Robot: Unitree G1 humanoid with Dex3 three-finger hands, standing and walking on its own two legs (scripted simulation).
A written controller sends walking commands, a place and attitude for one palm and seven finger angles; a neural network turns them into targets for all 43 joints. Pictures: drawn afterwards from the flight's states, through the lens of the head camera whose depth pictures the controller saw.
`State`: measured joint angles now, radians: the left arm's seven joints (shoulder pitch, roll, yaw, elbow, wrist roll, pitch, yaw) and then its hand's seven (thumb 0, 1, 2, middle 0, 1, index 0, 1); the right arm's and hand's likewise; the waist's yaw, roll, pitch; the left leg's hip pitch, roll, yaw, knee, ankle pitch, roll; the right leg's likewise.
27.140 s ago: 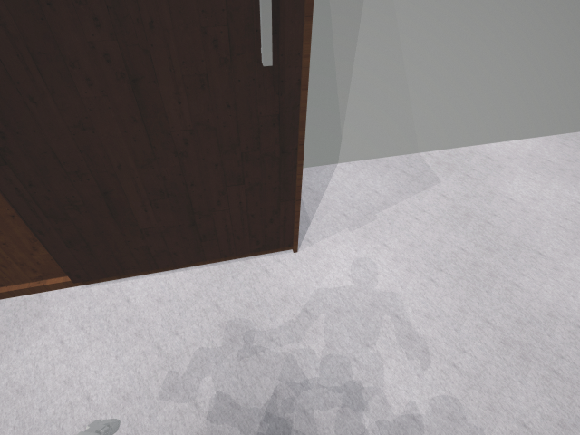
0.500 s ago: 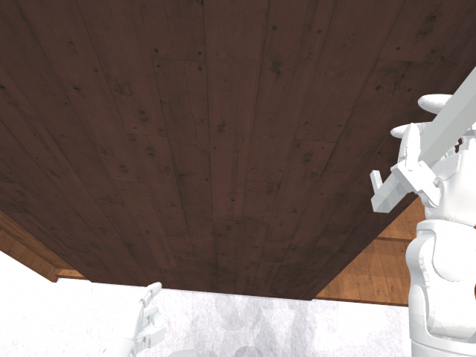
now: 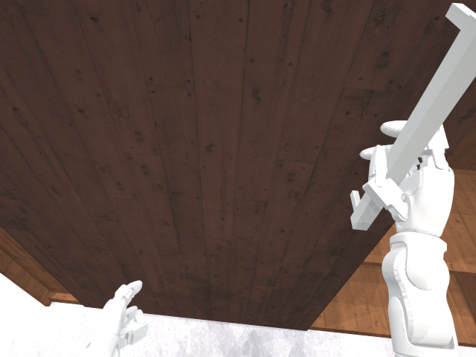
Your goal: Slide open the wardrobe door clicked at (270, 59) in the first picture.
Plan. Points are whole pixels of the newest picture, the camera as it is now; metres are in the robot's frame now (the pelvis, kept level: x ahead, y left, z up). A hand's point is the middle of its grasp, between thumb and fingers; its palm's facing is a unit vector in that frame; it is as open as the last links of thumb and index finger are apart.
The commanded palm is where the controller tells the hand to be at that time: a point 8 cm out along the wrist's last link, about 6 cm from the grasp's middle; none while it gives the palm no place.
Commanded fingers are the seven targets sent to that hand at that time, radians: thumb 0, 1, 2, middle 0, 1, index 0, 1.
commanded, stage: stop walking and hold the door there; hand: right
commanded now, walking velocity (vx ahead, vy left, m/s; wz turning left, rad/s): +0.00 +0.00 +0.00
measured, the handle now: (397, 142) +0.33 -0.19 +0.24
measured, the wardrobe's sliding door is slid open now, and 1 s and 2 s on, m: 0.69 0.69 0.69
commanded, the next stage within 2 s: loosen the grip on the handle in 0.32 s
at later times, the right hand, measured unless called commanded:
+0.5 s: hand (383, 180) +0.29 -0.17 +0.21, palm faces +0.16 +0.98 -0.10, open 6.8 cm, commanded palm +0.27 -0.21 +0.19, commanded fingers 0.00 -0.30 -0.61 0.45 1.40 0.45 1.40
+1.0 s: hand (381, 181) +0.29 -0.17 +0.21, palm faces +0.23 +0.97 -0.03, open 14.5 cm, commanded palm +0.26 -0.22 +0.20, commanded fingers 0.00 0.55 -0.20 0.25 1.15 0.25 1.15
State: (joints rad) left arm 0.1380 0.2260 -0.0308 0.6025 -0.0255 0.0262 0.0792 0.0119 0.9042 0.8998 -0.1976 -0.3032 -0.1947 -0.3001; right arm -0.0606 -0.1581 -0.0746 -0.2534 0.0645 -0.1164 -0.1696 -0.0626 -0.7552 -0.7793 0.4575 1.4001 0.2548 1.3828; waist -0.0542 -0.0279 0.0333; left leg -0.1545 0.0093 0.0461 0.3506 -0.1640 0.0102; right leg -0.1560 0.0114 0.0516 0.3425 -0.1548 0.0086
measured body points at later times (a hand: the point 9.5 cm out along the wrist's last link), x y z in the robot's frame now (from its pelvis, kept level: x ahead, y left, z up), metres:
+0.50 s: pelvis -0.02 -0.01 +0.00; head +0.00 -0.01 +0.45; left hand +0.18 +0.19 -0.09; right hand +0.28 -0.22 +0.22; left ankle +0.02 +0.11 -0.75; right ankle +0.02 -0.13 -0.75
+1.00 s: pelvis -0.02 +0.02 -0.02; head -0.04 +0.03 +0.43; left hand +0.12 +0.27 -0.11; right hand +0.27 -0.22 +0.21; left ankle +0.02 +0.11 -0.75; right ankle +0.02 -0.12 -0.75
